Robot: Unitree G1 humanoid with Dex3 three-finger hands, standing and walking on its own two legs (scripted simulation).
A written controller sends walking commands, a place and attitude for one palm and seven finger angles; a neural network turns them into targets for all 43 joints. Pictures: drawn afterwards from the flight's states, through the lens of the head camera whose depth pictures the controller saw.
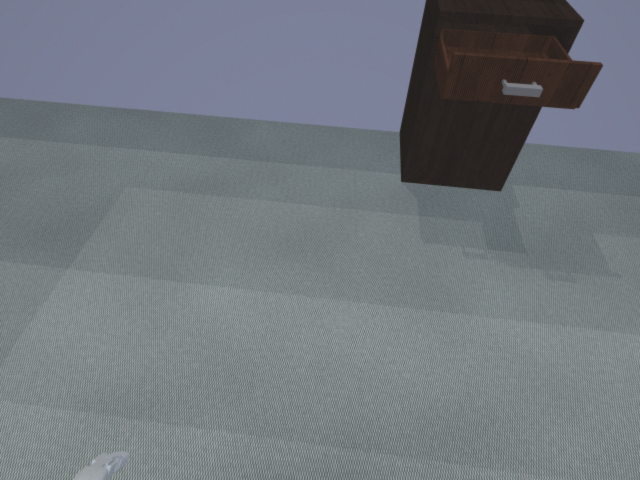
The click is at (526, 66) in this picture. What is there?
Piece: drawer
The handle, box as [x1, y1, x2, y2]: [502, 79, 542, 96]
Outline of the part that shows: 502,80 502,91 504,94 539,96 542,90 541,86 537,85 535,82 532,82 531,84 507,83 505,80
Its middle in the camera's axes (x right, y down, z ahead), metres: +0.62 -0.47 +1.20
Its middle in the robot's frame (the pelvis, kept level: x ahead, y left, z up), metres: +1.23 -0.57 -0.09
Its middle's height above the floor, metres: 0.68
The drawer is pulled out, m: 0.29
